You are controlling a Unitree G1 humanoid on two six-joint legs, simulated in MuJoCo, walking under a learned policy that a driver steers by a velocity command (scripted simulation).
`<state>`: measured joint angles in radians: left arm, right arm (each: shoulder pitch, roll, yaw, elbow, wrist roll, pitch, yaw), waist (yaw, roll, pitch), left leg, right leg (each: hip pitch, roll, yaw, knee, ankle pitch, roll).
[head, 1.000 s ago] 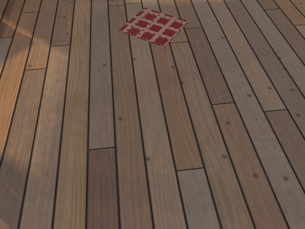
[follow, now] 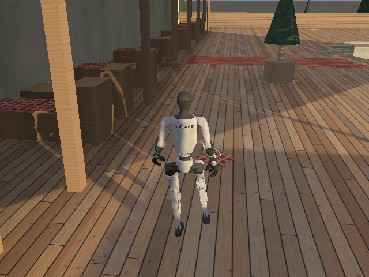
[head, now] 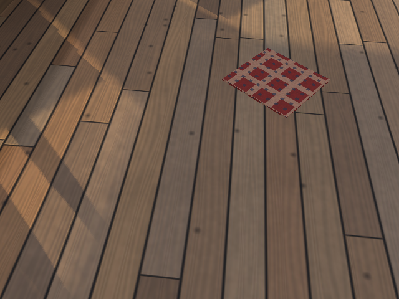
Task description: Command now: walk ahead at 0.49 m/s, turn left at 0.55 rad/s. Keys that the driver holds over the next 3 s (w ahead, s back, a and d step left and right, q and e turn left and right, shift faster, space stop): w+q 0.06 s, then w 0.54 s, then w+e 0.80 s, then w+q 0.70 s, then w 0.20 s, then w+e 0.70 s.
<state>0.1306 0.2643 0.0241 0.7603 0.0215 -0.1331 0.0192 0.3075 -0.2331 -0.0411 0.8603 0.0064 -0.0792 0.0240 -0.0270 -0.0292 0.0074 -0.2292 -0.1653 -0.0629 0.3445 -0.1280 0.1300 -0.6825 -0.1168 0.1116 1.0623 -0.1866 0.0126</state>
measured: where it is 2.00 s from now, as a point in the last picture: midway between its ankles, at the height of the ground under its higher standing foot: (220, 166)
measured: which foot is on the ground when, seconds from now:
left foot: down 0.00-0.26, up 0.28-0.72, down 0.74-1.00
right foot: up 0.00-0.22, down 0.24-0.76, up 0.78-1.00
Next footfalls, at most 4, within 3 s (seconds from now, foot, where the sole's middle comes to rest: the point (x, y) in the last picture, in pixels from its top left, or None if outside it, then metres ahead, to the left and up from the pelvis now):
0.24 right None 0.30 -0.15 -0.78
0.74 left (161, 287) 0.54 0.14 -0.78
1.28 right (235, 215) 0.81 -0.13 -0.78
1.86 left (197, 144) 1.17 0.00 -0.78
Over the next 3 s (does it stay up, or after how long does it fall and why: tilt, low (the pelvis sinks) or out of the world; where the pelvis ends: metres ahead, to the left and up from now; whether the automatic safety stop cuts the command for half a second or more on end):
stays up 1.61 -0.08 0.00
